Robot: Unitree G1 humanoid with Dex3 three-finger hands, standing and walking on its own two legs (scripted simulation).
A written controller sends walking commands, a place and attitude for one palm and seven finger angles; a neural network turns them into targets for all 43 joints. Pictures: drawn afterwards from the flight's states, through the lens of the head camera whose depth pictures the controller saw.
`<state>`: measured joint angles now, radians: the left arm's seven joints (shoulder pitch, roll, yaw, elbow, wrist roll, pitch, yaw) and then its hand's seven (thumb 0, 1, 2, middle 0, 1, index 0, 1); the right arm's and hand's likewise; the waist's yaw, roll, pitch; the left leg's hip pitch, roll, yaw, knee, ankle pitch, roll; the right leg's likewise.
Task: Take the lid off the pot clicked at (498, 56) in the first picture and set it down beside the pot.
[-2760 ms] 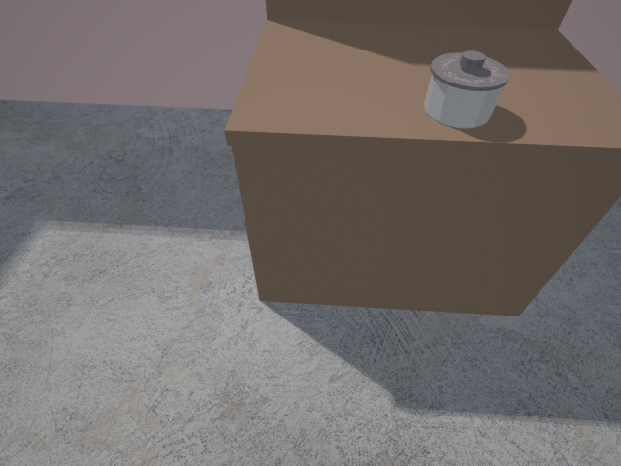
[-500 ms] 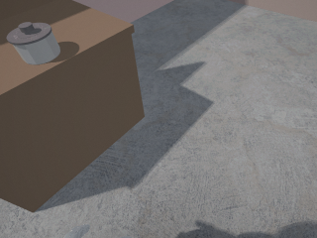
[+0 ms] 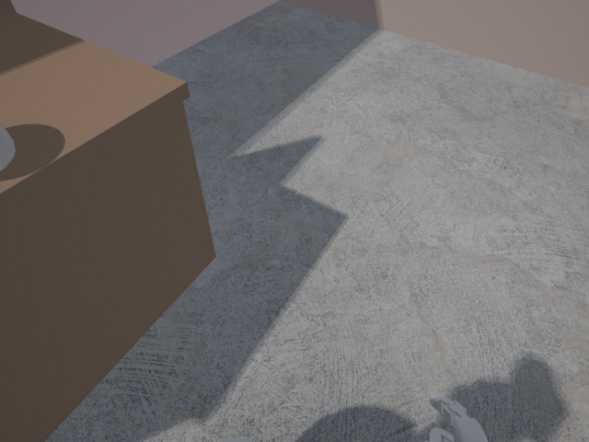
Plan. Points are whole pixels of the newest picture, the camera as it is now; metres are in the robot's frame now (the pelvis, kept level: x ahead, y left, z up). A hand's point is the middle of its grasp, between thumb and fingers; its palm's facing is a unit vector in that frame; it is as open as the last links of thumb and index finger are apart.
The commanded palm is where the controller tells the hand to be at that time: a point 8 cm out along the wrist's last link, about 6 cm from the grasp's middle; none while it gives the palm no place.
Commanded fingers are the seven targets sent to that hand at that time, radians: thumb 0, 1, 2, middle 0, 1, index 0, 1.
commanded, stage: walk to a spot facing it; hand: left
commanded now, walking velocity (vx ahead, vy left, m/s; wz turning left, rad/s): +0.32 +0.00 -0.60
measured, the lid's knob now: out of the picture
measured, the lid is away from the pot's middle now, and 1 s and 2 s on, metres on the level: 0.00 0.00 0.00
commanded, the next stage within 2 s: turn to face it in 0.62 s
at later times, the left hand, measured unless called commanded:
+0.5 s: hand (261, 294) +0.39 +0.11 -0.15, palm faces -0.39 -0.91 -0.17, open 7.4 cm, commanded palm none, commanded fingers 0.00 0.90 0.90 -0.20 -0.30 -0.20 -0.30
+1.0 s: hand (275, 264) +0.47 +0.10 -0.15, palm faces -0.32 -0.93 -0.20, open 7.4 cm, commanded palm none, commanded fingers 0.00 0.90 0.90 -0.20 -0.30 -0.20 -0.30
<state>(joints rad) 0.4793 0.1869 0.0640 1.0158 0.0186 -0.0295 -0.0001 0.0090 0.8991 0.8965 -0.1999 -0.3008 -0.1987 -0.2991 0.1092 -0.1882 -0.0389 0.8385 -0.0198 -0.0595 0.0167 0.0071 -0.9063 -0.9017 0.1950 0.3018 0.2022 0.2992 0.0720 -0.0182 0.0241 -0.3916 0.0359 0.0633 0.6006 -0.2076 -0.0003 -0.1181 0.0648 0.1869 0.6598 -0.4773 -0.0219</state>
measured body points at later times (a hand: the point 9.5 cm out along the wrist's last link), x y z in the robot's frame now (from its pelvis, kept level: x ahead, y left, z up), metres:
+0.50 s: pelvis +0.19 -0.01 +0.00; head +0.24 -0.02 +0.45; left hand +0.41 +0.16 -0.14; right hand +0.01 -0.19 -0.14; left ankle +0.06 +0.11 -0.72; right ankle +0.30 -0.13 -0.70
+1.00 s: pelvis +0.35 -0.05 +0.01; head +0.35 -0.05 +0.46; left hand +0.48 +0.15 -0.14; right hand +0.34 -0.29 -0.13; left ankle +0.43 +0.04 -0.71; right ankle +0.30 -0.12 -0.72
